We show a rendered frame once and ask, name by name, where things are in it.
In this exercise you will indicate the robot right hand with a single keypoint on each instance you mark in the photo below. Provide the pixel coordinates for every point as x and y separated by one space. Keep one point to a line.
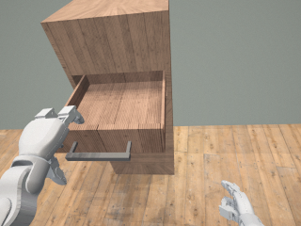
231 209

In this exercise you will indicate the handle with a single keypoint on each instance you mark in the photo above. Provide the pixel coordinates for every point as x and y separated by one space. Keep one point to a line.
72 156

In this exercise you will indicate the left robot forearm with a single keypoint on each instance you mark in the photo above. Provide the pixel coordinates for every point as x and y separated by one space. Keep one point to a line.
20 187

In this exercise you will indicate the drawer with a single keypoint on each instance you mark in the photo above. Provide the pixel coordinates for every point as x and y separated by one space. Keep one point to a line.
117 108

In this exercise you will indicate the right robot forearm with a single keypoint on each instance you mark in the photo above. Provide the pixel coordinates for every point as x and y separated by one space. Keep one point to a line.
248 219

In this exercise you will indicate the robot left hand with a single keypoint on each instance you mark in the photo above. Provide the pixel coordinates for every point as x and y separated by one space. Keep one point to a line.
43 136

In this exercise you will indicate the cabinet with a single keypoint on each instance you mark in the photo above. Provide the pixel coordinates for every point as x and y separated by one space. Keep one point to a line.
117 36

